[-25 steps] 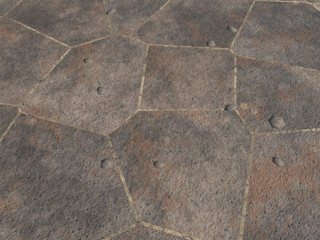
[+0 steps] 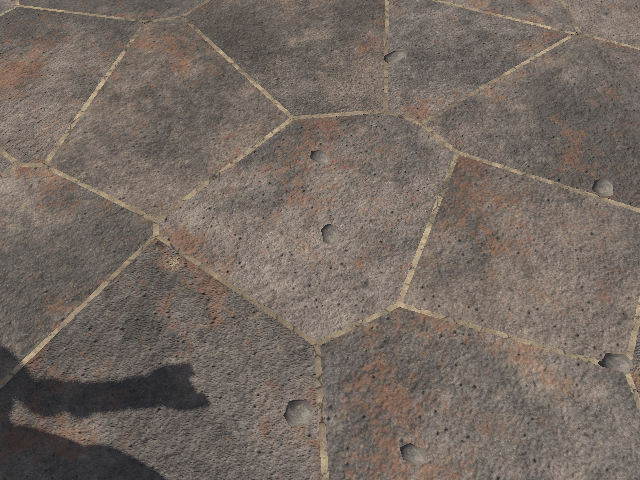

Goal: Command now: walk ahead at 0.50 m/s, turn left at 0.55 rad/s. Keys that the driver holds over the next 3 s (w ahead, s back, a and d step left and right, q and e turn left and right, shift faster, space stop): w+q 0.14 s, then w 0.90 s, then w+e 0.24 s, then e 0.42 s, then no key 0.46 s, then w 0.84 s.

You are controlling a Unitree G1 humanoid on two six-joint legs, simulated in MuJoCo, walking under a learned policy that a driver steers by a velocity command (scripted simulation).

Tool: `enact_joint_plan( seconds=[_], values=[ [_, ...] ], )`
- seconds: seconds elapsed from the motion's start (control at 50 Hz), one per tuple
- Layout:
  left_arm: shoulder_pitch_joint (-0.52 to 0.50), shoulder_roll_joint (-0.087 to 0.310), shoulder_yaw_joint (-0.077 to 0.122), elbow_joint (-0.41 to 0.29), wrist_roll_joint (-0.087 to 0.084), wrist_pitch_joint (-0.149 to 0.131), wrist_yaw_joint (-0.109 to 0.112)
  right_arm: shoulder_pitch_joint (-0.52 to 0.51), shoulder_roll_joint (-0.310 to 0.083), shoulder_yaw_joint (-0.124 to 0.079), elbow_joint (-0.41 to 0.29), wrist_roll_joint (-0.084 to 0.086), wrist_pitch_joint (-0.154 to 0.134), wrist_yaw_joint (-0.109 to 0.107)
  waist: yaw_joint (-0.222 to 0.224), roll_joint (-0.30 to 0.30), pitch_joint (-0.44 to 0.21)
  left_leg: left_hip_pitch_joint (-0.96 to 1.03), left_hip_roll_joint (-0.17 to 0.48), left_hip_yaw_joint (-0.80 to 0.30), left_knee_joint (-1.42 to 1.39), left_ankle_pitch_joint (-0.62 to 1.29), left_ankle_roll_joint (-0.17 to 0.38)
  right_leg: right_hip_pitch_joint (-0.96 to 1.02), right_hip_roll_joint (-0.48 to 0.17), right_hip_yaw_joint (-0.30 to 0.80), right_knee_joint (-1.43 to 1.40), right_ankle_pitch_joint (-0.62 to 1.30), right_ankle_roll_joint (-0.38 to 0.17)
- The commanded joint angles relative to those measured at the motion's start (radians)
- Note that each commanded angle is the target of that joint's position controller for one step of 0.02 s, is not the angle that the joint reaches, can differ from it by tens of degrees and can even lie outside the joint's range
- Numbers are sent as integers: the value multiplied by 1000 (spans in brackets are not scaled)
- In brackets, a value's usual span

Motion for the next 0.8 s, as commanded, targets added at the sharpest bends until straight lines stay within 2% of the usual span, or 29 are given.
enact_joint_plan(
  seconds=[0.02,0.04,0.06,0.08,0.1,0.12,0.16,0.2,0.26,0.3,0.36,0.42,0.44,0.46,0.48,0.5,0.52,0.54,0.56,0.58,0.6,0.62,0.66,0.72,0.8],
  values=[
    [-9,62,-14,-151,-1,-79,-23,372,-301,-85,5,-8,-8,-24,-115,182,-419,953,364,-931,-283,-128,348,-763,141,292,799,-140,-4],
    [-141,128,4,-179,-43,-111,-37,359,-227,-65,7,-18,-18,-23,-158,90,-318,901,331,-804,-327,-93,276,-867,77,363,805,-57,-33],
    [-170,126,2,-188,-46,-124,-38,296,-184,-54,0,-12,-27,-24,-123,41,-210,757,290,-654,-324,-27,232,-868,29,356,721,39,-52],
    [-165,125,7,-172,-21,-123,-29,215,-150,-43,-19,-8,-31,-24,-71,-22,-142,595,244,-544,-332,66,197,-797,-11,350,627,95,-46],
    [-148,140,18,-166,-3,-111,-25,165,-123,-33,-37,-13,-33,-28,-35,-17,-111,477,213,-474,-352,146,182,-719,-35,351,559,132,-34],
    [-133,139,22,-167,2,-95,-25,150,-118,-29,-48,-19,-33,-33,-11,-5,-102,405,194,-447,-374,180,178,-663,-44,350,522,152,-20],
    [-129,111,18,-175,11,-72,-23,158,-143,-32,-50,-16,-36,-45,4,5,-85,323,178,-385,-396,261,177,-637,-44,324,424,191,13],
    [-191,87,8,-196,17,-63,-22,190,-165,-37,-42,-17,-37,-59,-14,23,-62,281,152,-318,-411,306,158,-641,-34,300,283,309,36],
    [-293,56,-9,-217,12,-68,-33,240,-159,-33,-23,-14,-32,-65,-67,56,-49,257,100,-240,-404,239,101,-572,3,279,39,544,32],
    [-349,61,-13,-233,1,-72,-43,280,-163,-31,-5,-14,-33,-62,-99,71,-36,277,120,-260,-410,146,90,-550,23,275,-42,630,22],
    [-398,92,-9,-256,-4,-80,-56,316,-163,-30,19,-10,-31,-61,-114,76,-11,397,179,-313,-360,128,84,-604,27,295,-111,579,-12],
    [-359,122,-1,-257,-3,-91,-66,322,-177,-35,31,-14,-19,-69,-80,100,-12,503,230,-351,-290,254,61,-589,39,291,-144,454,-60],
    [-296,139,7,-241,-2,-95,-66,302,-181,-35,27,-14,-15,-70,-40,106,-41,512,215,-336,-225,397,46,-503,62,266,-166,429,-81],
    [-172,170,25,-203,4,-97,-62,287,-166,-28,20,-16,-12,-69,21,88,-122,491,162,-295,-82,524,23,-328,75,253,-175,455,-112],
    [-1,220,38,-174,17,-97,-58,281,-131,-11,-2,-28,-11,-69,89,18,-269,346,99,-246,179,380,-11,-50,-59,398,-137,480,-176],
    [109,301,61,-141,19,-87,-61,439,-45,14,-4,-15,-30,-63,45,-265,-408,-39,-67,-169,564,-146,-98,326,-283,843,-200,311,-348],
    [125,216,40,-128,-9,-82,-68,416,-99,10,8,-1,-43,-59,73,-269,-404,-206,-62,-253,672,-430,-95,358,-306,1046,-334,75,-356],
    [47,159,22,-143,-15,-79,-65,300,-167,-7,-18,12,-50,-57,81,-165,-232,-285,0,-246,714,-354,-86,227,-273,908,-350,5,-299],
    [-29,139,13,-162,-2,-71,-61,223,-165,-5,-38,5,-53,-58,61,-82,-146,-267,52,-202,678,-264,-82,79,-233,783,-367,74,-266],
    [-76,116,3,-167,7,-68,-62,188,-155,-7,-46,-11,-52,-60,36,-53,-77,-239,84,-184,611,-208,-85,-49,-195,696,-396,176,-259],
    [-97,100,-5,-169,17,-71,-62,202,-145,-12,-45,-17,-48,-60,4,-78,-62,-180,115,-186,557,-167,-86,-123,-165,636,-418,259,-247],
    [-100,95,-8,-165,18,-72,-62,224,-127,-10,-40,-17,-42,-59,-13,-98,-65,-139,124,-178,524,-150,-90,-160,-144,594,-438,312,-246],
    [-85,114,-4,-152,8,-77,-59,232,-98,-4,-39,-18,-33,-61,-24,-102,-63,-133,137,-157,454,-126,-107,-190,-134,526,-470,410,-260],
    [-53,154,7,-134,2,-72,-46,141,-83,5,-68,-25,-32,-62,-7,-73,-44,-183,148,-140,288,14,-136,-178,-129,452,-499,516,-262],
    [5,166,7,-108,-11,-60,-37,15,-59,18,-95,-20,-42,-50,37,-72,-22,-124,113,-102,47,212,-142,-168,-85,354,-503,536,-222]
  ],
)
